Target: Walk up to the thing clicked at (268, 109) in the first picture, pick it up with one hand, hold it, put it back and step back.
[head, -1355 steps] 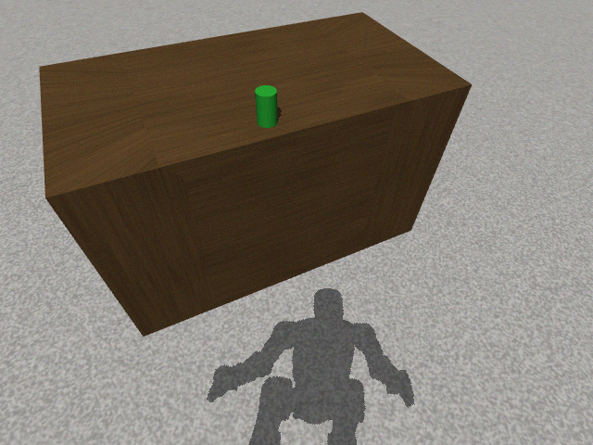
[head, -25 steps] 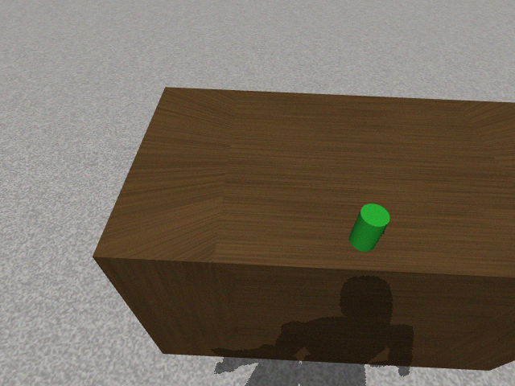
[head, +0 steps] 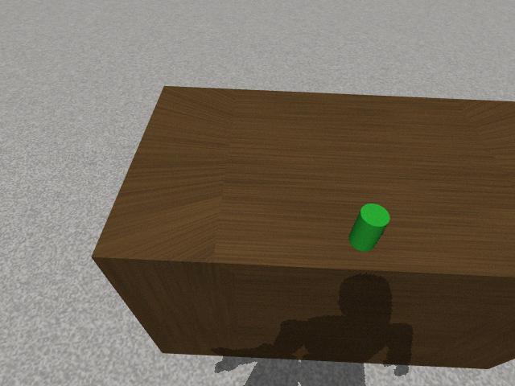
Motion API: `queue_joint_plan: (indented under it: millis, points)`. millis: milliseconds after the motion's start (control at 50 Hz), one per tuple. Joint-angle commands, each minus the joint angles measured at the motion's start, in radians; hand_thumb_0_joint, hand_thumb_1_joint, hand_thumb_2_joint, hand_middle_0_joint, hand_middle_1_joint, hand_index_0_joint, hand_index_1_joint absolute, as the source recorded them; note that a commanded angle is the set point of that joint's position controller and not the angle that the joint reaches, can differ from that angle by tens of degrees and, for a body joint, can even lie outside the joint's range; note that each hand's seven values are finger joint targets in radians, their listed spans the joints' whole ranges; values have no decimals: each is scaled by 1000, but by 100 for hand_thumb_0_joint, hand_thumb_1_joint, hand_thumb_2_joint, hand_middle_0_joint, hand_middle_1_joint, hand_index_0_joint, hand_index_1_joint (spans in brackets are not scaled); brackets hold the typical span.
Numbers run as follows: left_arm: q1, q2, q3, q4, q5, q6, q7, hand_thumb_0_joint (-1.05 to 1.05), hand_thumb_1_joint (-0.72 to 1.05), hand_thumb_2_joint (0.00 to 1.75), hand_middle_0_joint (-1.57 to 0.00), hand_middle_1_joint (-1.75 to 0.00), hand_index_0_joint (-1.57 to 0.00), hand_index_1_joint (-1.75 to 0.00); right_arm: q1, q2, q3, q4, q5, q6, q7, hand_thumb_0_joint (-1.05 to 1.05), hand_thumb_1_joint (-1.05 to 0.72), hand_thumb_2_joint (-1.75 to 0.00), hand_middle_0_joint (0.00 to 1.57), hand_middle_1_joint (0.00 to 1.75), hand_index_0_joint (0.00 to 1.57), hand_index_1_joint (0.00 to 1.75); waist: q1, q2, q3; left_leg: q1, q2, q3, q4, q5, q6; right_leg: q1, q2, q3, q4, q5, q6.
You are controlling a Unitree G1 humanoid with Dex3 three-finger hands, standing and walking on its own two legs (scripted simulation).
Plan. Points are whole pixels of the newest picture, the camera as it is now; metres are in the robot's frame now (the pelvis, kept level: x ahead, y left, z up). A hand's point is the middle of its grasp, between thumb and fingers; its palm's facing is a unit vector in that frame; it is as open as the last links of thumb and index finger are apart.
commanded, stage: stand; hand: right
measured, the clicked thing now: (368, 228) +0.41 -0.21 -0.04
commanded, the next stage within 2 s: step back in 1.86 s
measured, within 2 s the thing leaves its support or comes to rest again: neither
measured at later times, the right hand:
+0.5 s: hand out of the picture +0.07 -0.25 -0.16, palm faces -0.03 +0.94 -0.34, open 7.4 cm
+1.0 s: hand out of the picture +0.07 -0.25 -0.16, palm faces -0.03 +0.94 -0.34, open 7.4 cm
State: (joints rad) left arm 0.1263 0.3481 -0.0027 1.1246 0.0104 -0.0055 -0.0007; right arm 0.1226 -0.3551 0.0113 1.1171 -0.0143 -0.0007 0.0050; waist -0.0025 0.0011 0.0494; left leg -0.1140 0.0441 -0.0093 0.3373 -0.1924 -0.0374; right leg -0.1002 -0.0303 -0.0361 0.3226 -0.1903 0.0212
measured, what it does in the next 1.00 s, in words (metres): stands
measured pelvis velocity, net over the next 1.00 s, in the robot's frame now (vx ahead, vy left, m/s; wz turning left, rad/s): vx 0.00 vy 0.00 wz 0.00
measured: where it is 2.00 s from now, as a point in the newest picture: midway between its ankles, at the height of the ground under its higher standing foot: outside the picture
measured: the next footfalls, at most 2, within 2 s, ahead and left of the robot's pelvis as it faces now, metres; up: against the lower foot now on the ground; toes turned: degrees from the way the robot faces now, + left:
none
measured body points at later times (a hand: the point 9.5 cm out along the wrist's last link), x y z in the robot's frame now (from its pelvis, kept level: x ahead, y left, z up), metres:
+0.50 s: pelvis +0.00 +0.00 +0.00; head +0.01 +0.01 +0.45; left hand +0.07 +0.30 -0.13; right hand +0.07 -0.30 -0.13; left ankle -0.01 +0.14 -0.75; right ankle -0.01 -0.13 -0.75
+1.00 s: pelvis +0.00 +0.00 +0.00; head +0.01 +0.00 +0.45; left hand +0.07 +0.30 -0.13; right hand +0.07 -0.30 -0.13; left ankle -0.01 +0.14 -0.75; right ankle -0.01 -0.13 -0.75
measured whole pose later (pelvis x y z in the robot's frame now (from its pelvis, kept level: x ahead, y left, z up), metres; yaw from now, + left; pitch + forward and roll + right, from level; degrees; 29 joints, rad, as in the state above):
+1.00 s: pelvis +0.00 +0.00 +0.00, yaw +0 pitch -2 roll +0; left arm 0.13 0.35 0.00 1.12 0.01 0.00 0.00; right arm 0.12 -0.35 0.00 1.12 -0.01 0.00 0.01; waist 0.00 0.00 0.05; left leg -0.11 0.03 -0.01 0.33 -0.18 -0.03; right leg -0.10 -0.04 -0.04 0.33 -0.19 0.03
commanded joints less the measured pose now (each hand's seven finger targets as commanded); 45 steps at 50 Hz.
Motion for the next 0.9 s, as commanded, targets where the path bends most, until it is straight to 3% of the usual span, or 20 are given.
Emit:
queue_joint_plan:
  millis: [0,140,280,520,600,700,800,880]
  points:
    - [-23,216,43,-52,0,-21,11,0,90,90,-20,-30,-20,-30,-31,-212,-42,-50,4,-24,-15,0,-90,-90,20,30,20,30,8,10,-62,0,86,-62,-47,158,48,11,-107,79,-56,147,-31]
    - [-27,221,47,-55,3,-21,12,0,90,90,-20,-30,-20,-30,-29,-213,-45,-55,3,-27,-16,0,-90,-90,20,30,20,30,5,0,-90,15,93,-58,-37,206,53,36,-114,77,-43,203,-35]
    - [-27,213,45,-53,2,-17,9,0,90,90,-20,-30,-20,-30,-25,-215,-46,-50,1,-26,-16,0,-90,-90,20,30,20,30,5,9,-51,-12,87,-64,-61,136,47,6,-105,75,-55,107,-33]
    - [-20,212,43,-55,1,-20,10,0,90,90,-20,-30,-20,-30,-26,-215,-47,-46,4,-26,-14,0,-90,-90,20,30,20,30,4,10,-72,8,88,-62,-51,160,50,18,-112,78,-51,152,-33]
    - [-22,217,44,-58,2,-23,12,0,90,90,-20,-30,-20,-30,-36,-211,-48,-51,5,-27,-15,0,-90,-90,20,30,20,30,5,2,-96,26,93,-63,-36,223,52,32,-115,73,-36,204,-33]
    - [-18,213,42,-57,1,-19,10,0,90,90,-20,-30,-20,-30,-29,-210,-45,-46,3,-26,-15,0,-90,-90,20,30,20,30,5,11,-57,1,86,-58,-54,158,49,8,-111,77,-54,144,-30]
    - [-19,216,43,-59,1,-23,11,0,90,90,-20,-30,-20,-30,-32,-211,-49,-48,5,-24,-14,0,-90,-90,20,30,20,30,5,2,-78,12,88,-63,-44,193,50,26,-113,74,-45,176,-34]
    - [-24,215,44,-58,1,-18,10,0,90,90,-20,-30,-20,-30,-30,-207,-47,-46,3,-26,-14,0,-90,-90,20,30,20,30,6,14,-50,-16,86,-64,-61,153,48,23,-111,75,-47,136,-34]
